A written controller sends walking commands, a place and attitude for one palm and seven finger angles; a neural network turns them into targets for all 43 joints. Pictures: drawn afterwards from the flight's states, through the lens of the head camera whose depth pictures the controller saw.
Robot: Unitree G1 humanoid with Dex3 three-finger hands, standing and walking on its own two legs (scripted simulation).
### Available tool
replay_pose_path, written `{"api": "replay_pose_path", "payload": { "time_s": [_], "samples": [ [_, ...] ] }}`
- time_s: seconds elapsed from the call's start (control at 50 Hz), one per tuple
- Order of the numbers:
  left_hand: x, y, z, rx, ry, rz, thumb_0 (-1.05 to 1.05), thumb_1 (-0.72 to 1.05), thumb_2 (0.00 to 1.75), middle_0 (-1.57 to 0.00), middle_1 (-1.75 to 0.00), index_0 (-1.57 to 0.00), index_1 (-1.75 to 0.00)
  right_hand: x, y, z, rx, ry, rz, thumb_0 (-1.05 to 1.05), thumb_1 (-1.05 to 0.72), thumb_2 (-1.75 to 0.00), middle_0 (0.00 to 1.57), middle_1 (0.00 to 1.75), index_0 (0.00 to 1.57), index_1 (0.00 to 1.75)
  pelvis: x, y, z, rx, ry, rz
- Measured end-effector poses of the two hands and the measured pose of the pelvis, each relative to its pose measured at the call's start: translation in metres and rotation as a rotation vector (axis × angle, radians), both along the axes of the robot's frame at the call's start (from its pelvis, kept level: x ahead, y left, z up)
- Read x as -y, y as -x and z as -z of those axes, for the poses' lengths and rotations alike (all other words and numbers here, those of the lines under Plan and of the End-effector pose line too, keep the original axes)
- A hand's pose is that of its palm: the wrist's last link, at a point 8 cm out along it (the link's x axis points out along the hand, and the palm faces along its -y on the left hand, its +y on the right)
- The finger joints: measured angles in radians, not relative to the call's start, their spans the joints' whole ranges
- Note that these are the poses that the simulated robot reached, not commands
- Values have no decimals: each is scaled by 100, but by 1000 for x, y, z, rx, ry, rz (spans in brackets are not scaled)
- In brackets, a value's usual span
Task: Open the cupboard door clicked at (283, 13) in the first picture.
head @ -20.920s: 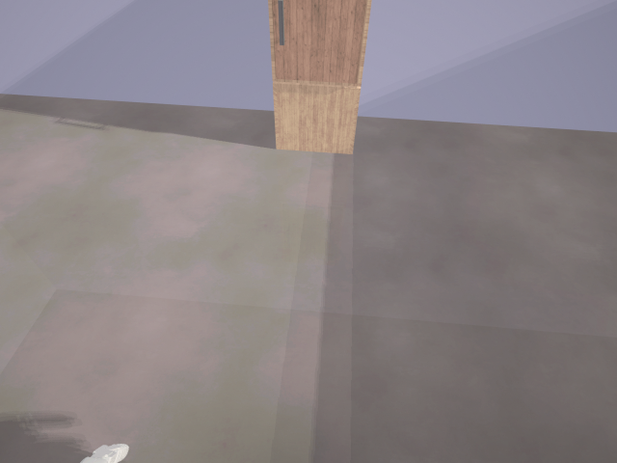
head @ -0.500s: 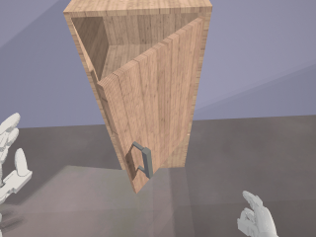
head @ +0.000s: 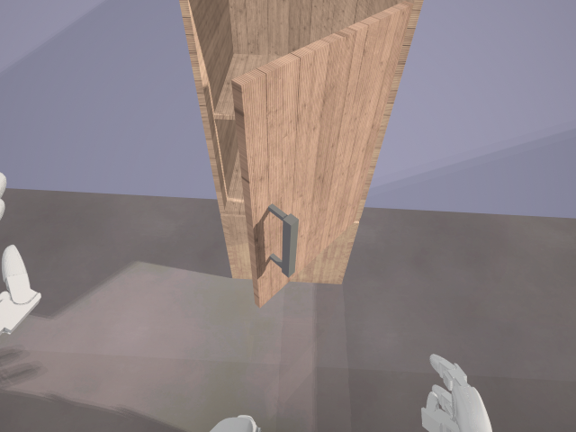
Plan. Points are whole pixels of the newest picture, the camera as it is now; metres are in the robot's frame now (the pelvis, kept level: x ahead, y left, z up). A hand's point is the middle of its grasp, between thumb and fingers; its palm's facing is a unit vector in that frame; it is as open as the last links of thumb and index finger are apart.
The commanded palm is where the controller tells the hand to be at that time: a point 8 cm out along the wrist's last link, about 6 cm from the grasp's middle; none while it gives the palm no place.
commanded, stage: step back with the hand held close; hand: left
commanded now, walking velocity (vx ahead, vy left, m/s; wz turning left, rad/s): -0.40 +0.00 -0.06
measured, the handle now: (281, 242) +0.45 +0.05 -0.07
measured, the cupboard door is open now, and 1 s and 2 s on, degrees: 49 49 49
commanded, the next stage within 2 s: stop stepping back and stand still in 0.34 s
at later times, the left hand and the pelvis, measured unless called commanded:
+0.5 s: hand out of the picture +0.12 +0.25 +0.17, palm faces +0.40 -0.81 -0.43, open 7.4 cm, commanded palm +0.06 +0.29 +0.19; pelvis -0.09 +0.00 +0.01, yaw -3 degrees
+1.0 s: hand out of the picture +0.04 +0.23 +0.19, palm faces +0.43 -0.80 -0.42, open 7.4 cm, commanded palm +0.00 +0.26 +0.19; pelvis -0.17 -0.02 +0.02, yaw -5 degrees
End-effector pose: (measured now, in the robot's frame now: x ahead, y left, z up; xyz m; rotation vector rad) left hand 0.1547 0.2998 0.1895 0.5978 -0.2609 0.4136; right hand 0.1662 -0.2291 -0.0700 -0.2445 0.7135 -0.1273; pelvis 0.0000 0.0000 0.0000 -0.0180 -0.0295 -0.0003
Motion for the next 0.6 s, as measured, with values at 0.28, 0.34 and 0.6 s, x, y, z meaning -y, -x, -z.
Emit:
{"api": "replay_pose_path", "payload": {
  "time_s": [0.28,0.34,0.6],
  "samples": [
    [-16,50,-13,53,-68,40,1,89,90,-21,-30,-21,-30,-2,62,-1,-21,32,21,1,-90,-90,20,30,20,30,-3,53,2,-49,53,-55],
    [-16,74,-8,28,-63,-2,1,89,90,-21,-30,-21,-30,-4,65,4,2,9,-8,1,-90,-90,20,30,20,30,2,68,6,-92,29,-12],
    [12,66,-16,57,35,181,1,89,90,-21,-30,-21,-30,-2,117,-27,64,4,75,1,-90,-90,20,30,21,30,-5,113,-14,-47,8,80]
  ]
}}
